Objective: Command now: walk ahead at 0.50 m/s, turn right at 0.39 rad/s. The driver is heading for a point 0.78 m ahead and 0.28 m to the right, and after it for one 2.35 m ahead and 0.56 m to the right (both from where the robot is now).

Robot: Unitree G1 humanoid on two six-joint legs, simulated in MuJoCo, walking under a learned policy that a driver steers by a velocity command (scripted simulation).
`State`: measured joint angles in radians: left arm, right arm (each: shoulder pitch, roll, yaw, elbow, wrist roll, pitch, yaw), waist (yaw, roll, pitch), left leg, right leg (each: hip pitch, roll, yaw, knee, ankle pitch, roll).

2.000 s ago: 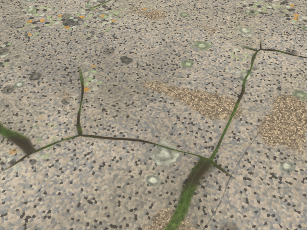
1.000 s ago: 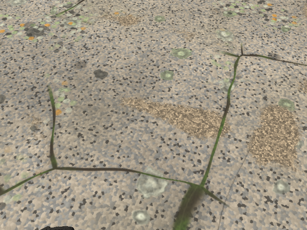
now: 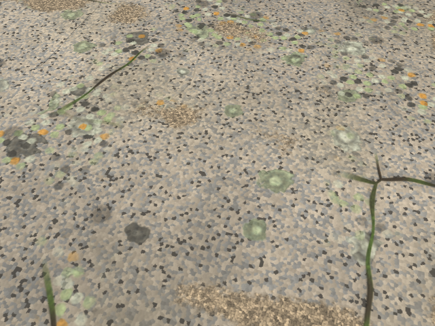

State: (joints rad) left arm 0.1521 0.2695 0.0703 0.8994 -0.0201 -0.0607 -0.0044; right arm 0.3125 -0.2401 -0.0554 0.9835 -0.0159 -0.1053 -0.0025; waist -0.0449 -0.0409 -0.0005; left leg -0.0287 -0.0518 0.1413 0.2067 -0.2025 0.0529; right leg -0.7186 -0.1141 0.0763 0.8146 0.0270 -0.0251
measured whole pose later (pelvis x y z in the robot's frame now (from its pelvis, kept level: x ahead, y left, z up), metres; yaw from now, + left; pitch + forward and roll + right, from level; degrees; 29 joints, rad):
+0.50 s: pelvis +0.27 -0.07 +0.00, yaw -17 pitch +3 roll +1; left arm 0.25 0.27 0.08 0.78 -0.02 -0.03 0.01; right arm 0.04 -0.29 -0.06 0.77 -0.01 -0.08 -0.02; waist 0.04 0.02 0.06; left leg -0.67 0.07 -0.09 0.82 -0.17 -0.06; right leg -0.25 0.12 0.09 0.39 -0.18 -0.09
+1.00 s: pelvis +0.39 -0.08 -0.01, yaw -35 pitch +2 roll +1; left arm 0.21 0.30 0.07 0.67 -0.01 0.05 0.00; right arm 0.16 -0.28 -0.07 0.74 0.01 -0.01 -0.02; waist -0.02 0.00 0.02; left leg -0.32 0.06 0.11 0.41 -0.13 0.01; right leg -0.42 -0.05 -0.01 0.79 -0.39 0.01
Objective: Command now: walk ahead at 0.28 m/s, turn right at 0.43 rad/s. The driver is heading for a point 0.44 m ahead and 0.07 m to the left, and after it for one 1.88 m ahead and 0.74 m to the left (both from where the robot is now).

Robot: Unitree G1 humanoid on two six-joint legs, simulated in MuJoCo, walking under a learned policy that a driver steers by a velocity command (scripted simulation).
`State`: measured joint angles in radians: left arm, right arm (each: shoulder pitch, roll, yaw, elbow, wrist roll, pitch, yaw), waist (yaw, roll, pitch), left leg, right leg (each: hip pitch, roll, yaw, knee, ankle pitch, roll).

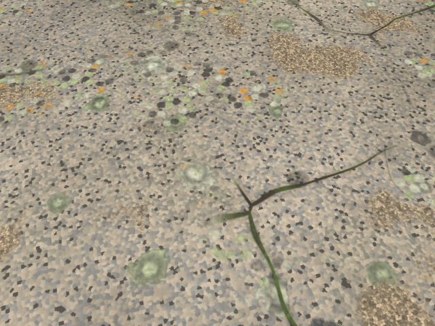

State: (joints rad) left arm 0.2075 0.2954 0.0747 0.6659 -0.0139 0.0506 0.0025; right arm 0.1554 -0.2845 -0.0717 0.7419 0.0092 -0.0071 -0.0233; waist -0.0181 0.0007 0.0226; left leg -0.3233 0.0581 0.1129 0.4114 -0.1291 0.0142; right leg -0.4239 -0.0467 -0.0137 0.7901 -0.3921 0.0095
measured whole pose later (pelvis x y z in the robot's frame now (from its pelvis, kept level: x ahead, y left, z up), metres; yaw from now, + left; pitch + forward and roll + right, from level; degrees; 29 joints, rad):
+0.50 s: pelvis +0.19 -0.02 -0.01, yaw -2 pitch +3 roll +1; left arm 0.47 0.27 0.06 0.82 -0.01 -0.05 0.02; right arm 0.03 -0.27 -0.04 0.72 0.02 -0.08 0.08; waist 0.08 0.03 0.01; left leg -0.60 0.02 0.05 0.55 -0.02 0.05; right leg 0.14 -0.01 -0.02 0.22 -0.42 -0.01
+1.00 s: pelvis +0.49 -0.01 -0.01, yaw +14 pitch +3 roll +1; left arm 0.05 0.28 0.03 0.63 -0.01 -0.12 -0.01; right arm 0.37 -0.30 -0.07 0.76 0.03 -0.04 -0.01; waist -0.09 -0.02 0.01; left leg -0.09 -0.11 -0.19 0.45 -0.39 0.04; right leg -0.51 -0.02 0.09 0.48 -0.02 0.04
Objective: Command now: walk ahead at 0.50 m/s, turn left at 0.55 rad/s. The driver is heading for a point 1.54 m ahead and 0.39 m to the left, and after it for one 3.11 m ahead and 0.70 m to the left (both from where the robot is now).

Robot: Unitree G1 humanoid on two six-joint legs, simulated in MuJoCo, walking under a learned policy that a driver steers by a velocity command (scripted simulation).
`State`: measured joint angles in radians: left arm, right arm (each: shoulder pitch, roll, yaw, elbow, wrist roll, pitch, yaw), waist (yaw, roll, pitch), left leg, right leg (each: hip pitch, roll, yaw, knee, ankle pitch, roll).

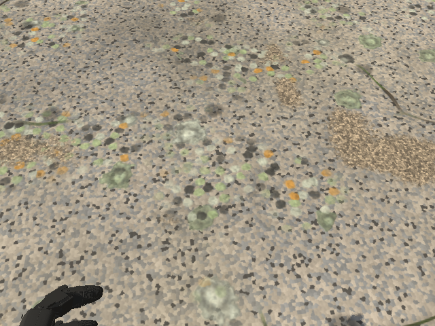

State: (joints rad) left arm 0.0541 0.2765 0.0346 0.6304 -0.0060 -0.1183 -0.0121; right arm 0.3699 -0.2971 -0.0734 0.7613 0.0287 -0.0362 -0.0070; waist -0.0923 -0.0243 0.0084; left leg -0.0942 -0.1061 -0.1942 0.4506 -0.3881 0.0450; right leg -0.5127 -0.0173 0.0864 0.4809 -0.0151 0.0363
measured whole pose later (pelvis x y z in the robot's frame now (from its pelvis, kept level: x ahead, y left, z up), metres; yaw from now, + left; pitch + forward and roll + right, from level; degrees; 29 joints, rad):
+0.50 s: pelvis +0.25 +0.02 +0.00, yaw +19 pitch +2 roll -2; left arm 0.35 0.31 0.08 0.82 -0.02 -0.07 0.01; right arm 0.06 -0.28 -0.06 0.60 0.02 -0.01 0.06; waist 0.09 0.03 0.04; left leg -0.60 0.06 0.03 0.65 -0.11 0.06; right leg 0.09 -0.04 -0.24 0.29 -0.39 0.05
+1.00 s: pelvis +0.52 +0.14 +0.00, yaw +29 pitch +2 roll +1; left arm 0.07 0.27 0.03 0.69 -0.01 -0.10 -0.04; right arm 0.36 -0.29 -0.06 0.77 0.02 -0.05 0.00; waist -0.08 -0.04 0.01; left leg 0.00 -0.09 -0.09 0.33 -0.36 0.06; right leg -0.57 -0.05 0.02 0.52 0.04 0.00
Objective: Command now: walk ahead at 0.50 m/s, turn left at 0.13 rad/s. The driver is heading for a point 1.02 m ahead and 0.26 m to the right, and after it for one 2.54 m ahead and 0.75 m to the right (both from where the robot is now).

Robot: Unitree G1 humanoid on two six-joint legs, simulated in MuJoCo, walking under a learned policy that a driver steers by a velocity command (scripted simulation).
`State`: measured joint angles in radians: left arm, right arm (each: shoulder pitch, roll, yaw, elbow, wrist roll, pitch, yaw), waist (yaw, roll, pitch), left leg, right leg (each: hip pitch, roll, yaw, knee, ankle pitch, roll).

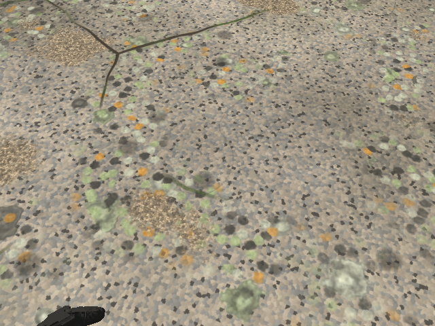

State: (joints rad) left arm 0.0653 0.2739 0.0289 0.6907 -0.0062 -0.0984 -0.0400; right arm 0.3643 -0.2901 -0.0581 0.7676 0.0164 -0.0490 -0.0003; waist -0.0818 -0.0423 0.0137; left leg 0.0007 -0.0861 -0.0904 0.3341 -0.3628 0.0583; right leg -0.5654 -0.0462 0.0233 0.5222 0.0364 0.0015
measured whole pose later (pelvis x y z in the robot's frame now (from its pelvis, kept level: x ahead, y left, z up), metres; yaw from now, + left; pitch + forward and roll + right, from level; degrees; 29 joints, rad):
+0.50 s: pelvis +0.27 -0.02 +0.01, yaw +1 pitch +2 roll -2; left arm 0.37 0.29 0.05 0.84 -0.02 -0.07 -0.01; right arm 0.07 -0.26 -0.03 0.69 0.01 -0.07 0.03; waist 0.09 0.03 0.02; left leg -0.60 0.07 -0.03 0.56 0.03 0.00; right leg 0.01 0.05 -0.03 0.24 -0.29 -0.03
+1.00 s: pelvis +0.54 +0.02 +0.00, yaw -11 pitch +1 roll +2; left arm 0.15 0.27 0.06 0.74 -0.02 -0.03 -0.04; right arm 0.32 -0.27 -0.06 0.86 -0.01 -0.08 -0.01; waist -0.07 -0.04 0.02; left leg 0.06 -0.04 0.23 0.21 -0.29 0.02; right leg -0.67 -0.10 0.02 0.70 0.04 -0.01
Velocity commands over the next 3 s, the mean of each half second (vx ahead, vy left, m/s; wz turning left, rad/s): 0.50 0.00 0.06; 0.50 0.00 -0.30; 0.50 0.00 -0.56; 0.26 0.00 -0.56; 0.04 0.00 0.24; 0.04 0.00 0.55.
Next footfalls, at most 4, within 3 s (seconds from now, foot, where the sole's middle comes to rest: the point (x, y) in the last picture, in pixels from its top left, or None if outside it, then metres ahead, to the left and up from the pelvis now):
0.04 right None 0.21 -0.13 -0.77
0.58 left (167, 325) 0.49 0.12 -0.77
1.12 right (246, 240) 0.76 -0.14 -0.77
1.60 left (214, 163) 1.10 -0.06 -0.77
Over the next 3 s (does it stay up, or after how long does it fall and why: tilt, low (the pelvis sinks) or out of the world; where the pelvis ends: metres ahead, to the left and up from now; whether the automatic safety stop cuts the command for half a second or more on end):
stays up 1.04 -0.18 0.00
